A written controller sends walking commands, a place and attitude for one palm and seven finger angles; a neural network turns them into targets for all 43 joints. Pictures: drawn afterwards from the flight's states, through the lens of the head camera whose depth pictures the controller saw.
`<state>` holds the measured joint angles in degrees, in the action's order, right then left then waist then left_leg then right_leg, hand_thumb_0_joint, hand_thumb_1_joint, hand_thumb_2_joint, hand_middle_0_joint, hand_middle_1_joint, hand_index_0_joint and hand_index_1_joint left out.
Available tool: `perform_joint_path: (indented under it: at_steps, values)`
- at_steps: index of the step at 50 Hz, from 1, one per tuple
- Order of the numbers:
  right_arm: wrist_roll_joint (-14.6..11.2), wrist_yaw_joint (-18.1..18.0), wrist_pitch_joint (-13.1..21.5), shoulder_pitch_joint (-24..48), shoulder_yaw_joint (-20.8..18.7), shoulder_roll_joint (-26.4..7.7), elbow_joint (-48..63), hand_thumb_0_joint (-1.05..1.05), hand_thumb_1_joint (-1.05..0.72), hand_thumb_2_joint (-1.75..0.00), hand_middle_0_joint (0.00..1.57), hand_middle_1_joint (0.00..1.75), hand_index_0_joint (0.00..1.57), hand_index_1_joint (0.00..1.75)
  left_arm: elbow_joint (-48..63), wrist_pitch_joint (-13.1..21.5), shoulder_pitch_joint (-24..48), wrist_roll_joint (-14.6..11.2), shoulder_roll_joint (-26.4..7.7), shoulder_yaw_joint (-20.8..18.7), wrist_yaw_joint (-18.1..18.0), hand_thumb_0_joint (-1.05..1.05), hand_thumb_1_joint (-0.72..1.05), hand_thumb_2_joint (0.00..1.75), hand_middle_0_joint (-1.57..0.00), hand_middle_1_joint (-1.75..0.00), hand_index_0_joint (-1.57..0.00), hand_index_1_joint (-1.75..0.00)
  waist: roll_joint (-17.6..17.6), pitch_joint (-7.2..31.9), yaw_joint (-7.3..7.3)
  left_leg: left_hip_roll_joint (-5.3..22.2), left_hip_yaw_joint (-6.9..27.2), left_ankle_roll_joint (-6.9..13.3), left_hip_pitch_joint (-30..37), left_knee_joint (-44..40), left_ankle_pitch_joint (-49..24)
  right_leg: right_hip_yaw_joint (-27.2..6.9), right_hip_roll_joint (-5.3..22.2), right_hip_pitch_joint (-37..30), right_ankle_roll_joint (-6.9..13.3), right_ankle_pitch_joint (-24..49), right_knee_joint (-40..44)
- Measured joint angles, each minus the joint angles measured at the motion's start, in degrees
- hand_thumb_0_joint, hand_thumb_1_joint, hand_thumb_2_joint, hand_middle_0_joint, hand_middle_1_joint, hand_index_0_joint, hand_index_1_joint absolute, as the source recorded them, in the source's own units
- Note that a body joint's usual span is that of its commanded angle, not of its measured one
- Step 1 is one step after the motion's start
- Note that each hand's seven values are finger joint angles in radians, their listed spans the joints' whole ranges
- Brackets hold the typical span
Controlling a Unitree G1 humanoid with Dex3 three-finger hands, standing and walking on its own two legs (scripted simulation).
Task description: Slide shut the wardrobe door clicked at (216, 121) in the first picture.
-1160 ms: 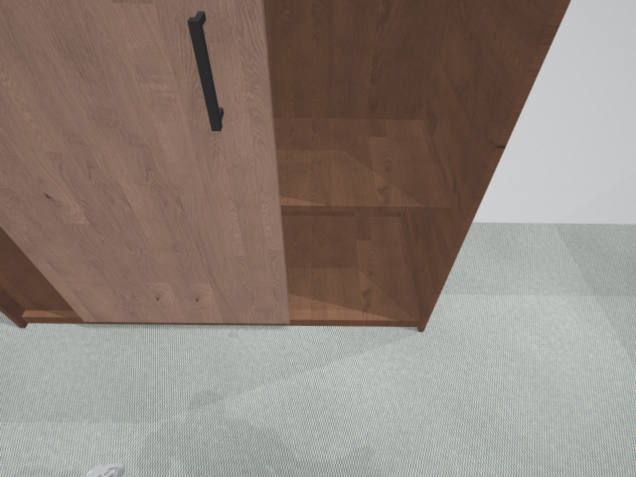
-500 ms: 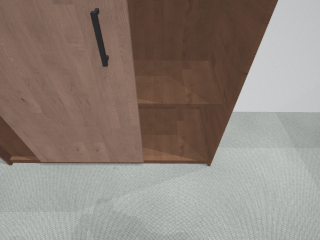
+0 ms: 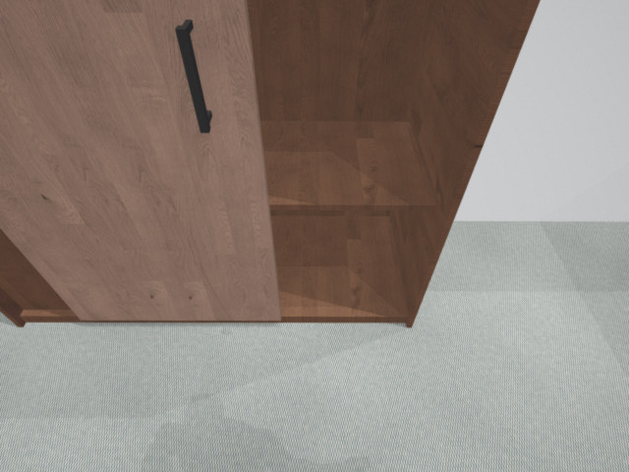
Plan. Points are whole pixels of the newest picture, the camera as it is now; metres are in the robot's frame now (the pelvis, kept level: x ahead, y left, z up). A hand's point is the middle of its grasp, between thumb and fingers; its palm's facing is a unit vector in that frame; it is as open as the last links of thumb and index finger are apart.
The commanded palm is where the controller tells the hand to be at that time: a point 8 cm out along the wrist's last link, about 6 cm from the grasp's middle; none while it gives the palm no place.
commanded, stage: look at it before walking up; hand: left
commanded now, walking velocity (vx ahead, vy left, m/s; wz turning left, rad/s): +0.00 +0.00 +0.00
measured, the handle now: (197, 79) +0.70 +0.25 +0.16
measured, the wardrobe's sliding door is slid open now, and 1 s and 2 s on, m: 0.46 0.46 0.46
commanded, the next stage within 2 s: take the last steps up to it in 0.28 s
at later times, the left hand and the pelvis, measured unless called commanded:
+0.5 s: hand out of the picture +0.08 +0.24 -0.16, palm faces -0.01 -0.94 -0.33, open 7.4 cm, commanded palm none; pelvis +0.01 +0.00 +0.00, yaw +0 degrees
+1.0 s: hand out of the picture +0.14 +0.25 -0.18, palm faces +0.08 -0.98 -0.16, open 7.3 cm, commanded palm none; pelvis +0.13 +0.07 +0.00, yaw +3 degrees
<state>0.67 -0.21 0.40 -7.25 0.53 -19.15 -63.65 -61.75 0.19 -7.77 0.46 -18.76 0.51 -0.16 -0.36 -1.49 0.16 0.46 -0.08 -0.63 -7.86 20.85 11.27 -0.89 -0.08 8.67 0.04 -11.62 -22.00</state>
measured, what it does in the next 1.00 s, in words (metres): walks ahead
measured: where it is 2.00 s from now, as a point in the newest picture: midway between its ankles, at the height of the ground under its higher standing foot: outside the picture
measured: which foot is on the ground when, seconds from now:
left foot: down 0.00-1.00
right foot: down 0.00-0.72, up 0.74-1.00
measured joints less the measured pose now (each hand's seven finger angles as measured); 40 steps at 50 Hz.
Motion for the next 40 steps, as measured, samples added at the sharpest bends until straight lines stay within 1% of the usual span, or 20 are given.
perform_joint_path:
  at_steps: [23, 25, 27, 29, 31, 33, 34, 35, 36, 37, 38, 39, 40]
  values:
    - [0.0, -0.1, -0.2, 0.1, 0.1, 0.0, -0.3, 0.01, -0.91, -0.90, 0.20, 0.30, 0.20, 0.30, -0.6, 0.1, -0.6, 0.0, -0.1, -0.1, -0.2, 0.01, 0.91, 0.90, -0.20, -0.30, -0.20, -0.30, 0.0, 0.0, -0.14, 0.3, 0.2, -0.3, 0.2, -0.3, 0.3, 0.2, -0.3, -0.5, 0.2, -0.1, 0.8]
    - [0.3, -0.2, -0.5, -0.7, 0.2, 0.4, -0.2, 0.01, -0.91, -0.90, 0.20, 0.30, 0.20, 0.30, -0.4, -0.2, -1.2, 0.1, 0.5, -0.2, -0.5, 0.01, 0.91, 0.90, -0.20, -0.30, -0.20, -0.30, -0.3, 0.6, -0.18, 0.4, 0.4, -0.2, -0.5, 1.3, 1.3, 0.4, -0.4, -0.3, 0.1, -0.7, 0.1]
    - [0.6, -0.1, -1.0, -2.2, 0.2, 1.0, 0.0, 0.01, -0.91, -0.90, 0.20, 0.30, 0.20, 0.30, 0.1, -0.4, -2.4, 0.3, 1.6, -0.3, -0.3, 0.01, 0.91, 0.90, -0.20, -0.30, -0.20, -0.30, -0.5, 1.5, -0.35, 0.6, 0.5, 0.0, -1.8, 4.6, 4.7, 0.7, -0.5, -0.2, 0.1, -1.7, -0.7]
    - [0.8, 0.1, -1.3, -4.2, 0.0, 1.9, 0.1, 0.01, -0.91, -0.90, 0.20, 0.30, 0.20, 0.30, 0.6, -0.4, -4.1, 0.4, 2.8, -0.6, -0.1, 0.01, 0.91, 0.90, -0.20, -0.30, -0.20, -0.30, -0.6, 2.3, -0.52, 0.8, -0.2, 0.3, -3.8, 9.6, 9.1, 1.2, -0.4, -0.3, 0.2, -2.7, -1.1]
    - [0.8, 0.4, -1.4, -6.3, -0.3, 2.9, 0.4, 0.01, -0.91, -0.90, 0.20, 0.30, 0.20, 0.30, 1.0, -0.1, -6.2, 0.6, 4.0, -1.0, 0.0, 0.01, 0.91, 0.90, -0.20, -0.30, -0.20, -0.30, -0.2, 2.6, -0.72, 0.9, -1.3, 0.6, -6.0, 14.3, 11.7, 1.7, 0.2, -0.8, 0.0, -3.7, -1.2]
    - [0.7, 0.7, -1.2, -8.2, -0.6, 4.0, 0.7, 0.01, -0.91, -0.90, 0.20, 0.30, 0.20, 0.30, 0.9, 0.3, -8.3, 0.8, 5.0, -1.4, 0.2, 0.01, 0.91, 0.90, -0.20, -0.30, -0.20, -0.30, 0.4, 2.6, -0.83, 1.0, -2.5, 0.8, -7.2, 15.7, 12.3, 2.1, 1.2, -1.6, -0.5, -4.8, -1.6]
    - [0.6, 0.8, -1.0, -9.1, -0.7, 4.6, 0.9, 0.01, -0.91, -0.90, 0.20, 0.30, 0.20, 0.30, 0.8, 0.3, -9.3, 0.8, 5.3, -1.5, 0.2, 0.01, 0.91, 0.90, -0.20, -0.30, -0.20, -0.30, 0.8, 2.4, -0.80, 1.0, -3.2, 0.9, -7.0, 14.1, 11.5, 2.3, 1.7, -1.8, -1.0, -5.6, -2.4]
    - [0.5, 0.8, -0.6, -10.0, -0.7, 5.0, 1.1, 0.01, -0.91, -0.90, 0.20, 0.30, 0.20, 0.30, 0.5, 0.2, -10.3, 0.7, 5.7, -1.7, 0.2, 0.01, 0.91, 0.90, -0.20, -0.30, -0.20, -0.30, 1.0, 2.1, -0.72, 1.0, -3.8, 1.0, -6.2, 11.5, 9.7, 2.4, 2.3, -1.8, -1.5, -6.8, -3.8]
    - [0.5, 0.7, 0.0, -10.7, -0.8, 5.6, 1.3, 0.01, -0.91, -0.90, 0.20, 0.30, 0.20, 0.30, 0.3, 0.0, -11.3, 0.6, 5.9, -1.8, 0.2, 0.01, 0.91, 0.90, -0.20, -0.30, -0.20, -0.30, 1.6, 1.8, -0.68, 0.4, -4.4, 1.6, -5.7, 10.7, 6.2, 2.2, 3.1, -1.3, -1.4, -8.6, -6.3]
    - [0.7, 0.6, 0.5, -11.3, -1.0, 6.3, 1.4, 0.01, -0.91, -0.90, 0.20, 0.30, 0.20, 0.30, -0.2, -0.5, -12.1, 0.5, 6.1, -2.0, 0.2, 0.01, 0.91, 0.90, -0.20, -0.30, -0.20, -0.30, 2.2, 1.6, -0.70, -0.2, -5.2, 2.5, -5.4, 11.4, 5.9, 2.1, 3.7, 0.4, -0.9, -11.6, -11.3]
    - [0.8, 0.3, 0.9, -12.0, -1.0, 6.9, 1.7, 0.01, -0.91, -0.90, 0.20, 0.30, 0.20, 0.30, -0.8, -1.1, -12.7, 0.6, 6.5, -2.0, 0.1, 0.01, 0.91, 0.90, -0.20, -0.30, -0.20, -0.30, 2.4, 1.5, -0.63, -0.5, -5.8, 3.4, -5.0, 11.7, 6.9, 1.9, 3.7, 2.9, -0.3, -14.5, -18.0]
    - [0.8, 0.0, 1.3, -12.8, -1.0, 7.6, 1.8, 0.01, -0.91, -0.90, 0.20, 0.30, 0.20, 0.30, -1.3, -1.4, -13.1, 0.7, 6.8, -2.1, 0.0, 0.01, 0.91, 0.90, -0.20, -0.30, -0.20, -0.30, 2.4, 1.5, -0.38, -0.8, -6.2, 4.0, -4.1, 11.2, 7.9, 2.0, 3.5, 5.8, 0.2, -15.9, -25.0]
    - [0.7, -0.3, 1.6, -13.7, -0.9, 8.4, 1.9, 0.00, -0.91, -0.90, 0.20, 0.30, 0.20, 0.30, -1.7, -1.6, -13.2, 0.8, 7.1, -2.2, 0.1, 0.01, 0.91, 0.90, -0.20, -0.30, -0.20, -0.30, 2.5, 1.3, -0.07, -1.1, -6.5, 4.5, -3.0, 9.9, 8.3, 2.3, 3.5, 8.6, 0.6, -15.5, -30.9]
